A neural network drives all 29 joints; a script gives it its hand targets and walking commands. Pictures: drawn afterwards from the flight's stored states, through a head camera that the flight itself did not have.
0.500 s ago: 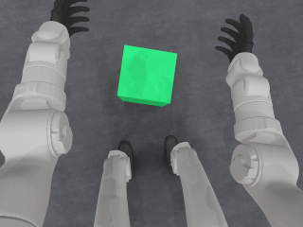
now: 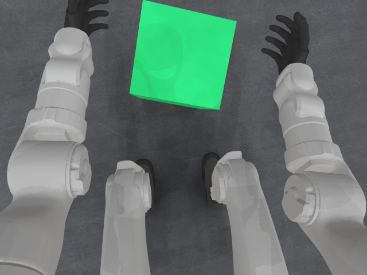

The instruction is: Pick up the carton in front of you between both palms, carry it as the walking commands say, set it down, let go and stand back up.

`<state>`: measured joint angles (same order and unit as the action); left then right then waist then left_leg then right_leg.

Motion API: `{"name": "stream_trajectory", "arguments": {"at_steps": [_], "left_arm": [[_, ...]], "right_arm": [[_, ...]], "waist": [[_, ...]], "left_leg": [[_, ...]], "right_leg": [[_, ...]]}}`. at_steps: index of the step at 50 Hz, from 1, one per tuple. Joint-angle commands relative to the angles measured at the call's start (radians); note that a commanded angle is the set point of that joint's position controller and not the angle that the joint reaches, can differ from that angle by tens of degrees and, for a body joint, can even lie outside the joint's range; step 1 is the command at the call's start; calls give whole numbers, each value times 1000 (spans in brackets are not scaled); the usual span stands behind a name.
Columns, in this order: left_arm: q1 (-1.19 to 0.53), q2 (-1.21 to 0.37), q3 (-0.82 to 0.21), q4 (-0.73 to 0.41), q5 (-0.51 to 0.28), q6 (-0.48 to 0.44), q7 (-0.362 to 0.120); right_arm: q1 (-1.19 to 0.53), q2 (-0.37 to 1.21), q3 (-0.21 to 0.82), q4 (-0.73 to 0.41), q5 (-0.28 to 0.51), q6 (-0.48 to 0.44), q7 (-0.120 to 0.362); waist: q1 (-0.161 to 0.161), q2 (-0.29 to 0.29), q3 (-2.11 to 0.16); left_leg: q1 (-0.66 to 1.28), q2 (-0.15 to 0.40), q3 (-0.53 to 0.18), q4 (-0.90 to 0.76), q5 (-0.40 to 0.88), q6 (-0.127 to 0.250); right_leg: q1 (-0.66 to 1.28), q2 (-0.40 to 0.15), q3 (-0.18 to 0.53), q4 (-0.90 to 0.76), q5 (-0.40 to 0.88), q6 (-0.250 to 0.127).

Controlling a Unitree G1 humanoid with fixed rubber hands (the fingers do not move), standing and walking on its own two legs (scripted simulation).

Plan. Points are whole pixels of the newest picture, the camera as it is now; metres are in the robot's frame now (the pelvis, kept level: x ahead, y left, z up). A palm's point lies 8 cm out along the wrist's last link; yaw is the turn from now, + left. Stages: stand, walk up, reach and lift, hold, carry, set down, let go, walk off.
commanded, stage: reach and lift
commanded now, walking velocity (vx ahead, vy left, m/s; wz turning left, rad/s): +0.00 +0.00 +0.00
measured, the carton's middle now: (178, 67) +0.51 -0.01 -0.38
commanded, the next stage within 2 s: none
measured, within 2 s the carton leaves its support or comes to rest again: leaves its support in 1.24 s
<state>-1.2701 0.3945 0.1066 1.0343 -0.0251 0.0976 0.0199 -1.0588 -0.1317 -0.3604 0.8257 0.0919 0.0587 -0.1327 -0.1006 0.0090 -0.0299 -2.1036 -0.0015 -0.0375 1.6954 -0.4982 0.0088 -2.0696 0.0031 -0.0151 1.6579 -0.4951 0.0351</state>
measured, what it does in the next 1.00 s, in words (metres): lowers itself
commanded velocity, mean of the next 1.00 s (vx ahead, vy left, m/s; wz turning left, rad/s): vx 0.00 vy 0.00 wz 0.00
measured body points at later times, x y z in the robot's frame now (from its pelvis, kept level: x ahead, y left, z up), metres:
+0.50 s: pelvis -0.04 +0.00 -0.13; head +0.35 +0.02 +0.09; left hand +0.55 +0.17 -0.33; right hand +0.50 -0.20 -0.32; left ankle +0.08 +0.12 -0.47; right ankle +0.09 -0.13 -0.47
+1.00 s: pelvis -0.04 +0.00 -0.13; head +0.34 +0.02 +0.11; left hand +0.55 +0.14 -0.32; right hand +0.50 -0.17 -0.31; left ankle +0.08 +0.12 -0.47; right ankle +0.09 -0.13 -0.47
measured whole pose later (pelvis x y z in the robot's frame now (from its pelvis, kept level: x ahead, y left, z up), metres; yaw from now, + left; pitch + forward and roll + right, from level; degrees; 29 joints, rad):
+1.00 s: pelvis -0.04 +0.00 -0.13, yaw -1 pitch +38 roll -4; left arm -1.62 0.42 -0.11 1.29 -0.20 0.05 0.06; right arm -1.46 -0.19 -0.20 1.13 0.23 0.02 -0.20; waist -0.09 -0.04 0.37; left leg -2.29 0.01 -0.04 2.17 -0.54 0.01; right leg -2.26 0.03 -0.01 2.13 -0.53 0.05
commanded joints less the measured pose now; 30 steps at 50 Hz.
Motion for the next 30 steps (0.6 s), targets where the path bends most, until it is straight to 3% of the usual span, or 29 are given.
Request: {"name": "stream_trajectory", "arguments": {"at_steps": [1,4,8,13,19,23,26,30], "left_arm": [[-353,138,-59,-120,-78,-16,16],[-435,172,-93,-106,-119,-1,22],[-526,200,-123,-5,-146,16,19],[-592,213,-152,133,-165,2,11],[-654,230,-189,183,-193,-36,12],[-697,236,-229,127,-223,-59,28],[-690,217,-254,85,-239,-64,40],[-639,197,-234,39,-224,-59,47]], "right_arm": [[-219,-149,50,-111,67,-9,-28],[-297,-172,72,-111,105,12,-46],[-403,-182,84,-35,123,32,-55],[-492,-192,87,93,110,20,-51],[-577,-219,107,173,116,-21,-43],[-602,-221,158,162,178,-47,-49],[-584,-208,192,184,225,-49,-44],[-530,-212,188,167,220,-52,-50]], "waist": [[-35,164,-1180],[-39,170,-1177],[-41,159,-1032],[-43,133,-852],[-40,112,-800],[-26,119,-934],[-19,152,-976],[-16,155,-990]], "left_leg": [[774,-44,3,29,465,-18],[733,-34,12,75,341,-14],[616,-13,11,116,156,-8],[489,7,-4,179,59,-5],[448,16,-20,266,112,-5],[533,13,-12,317,220,-4],[612,10,-10,343,288,-8],[625,1,3,358,337,-11]], "right_leg": [[454,56,-67,7,439,44],[450,47,-75,62,345,39],[399,25,-75,121,202,33],[358,10,-66,198,130,28],[372,7,-50,290,194,27],[441,14,-52,341,303,27],[385,24,-62,361,330,30],[387,35,-65,360,364,29]]}}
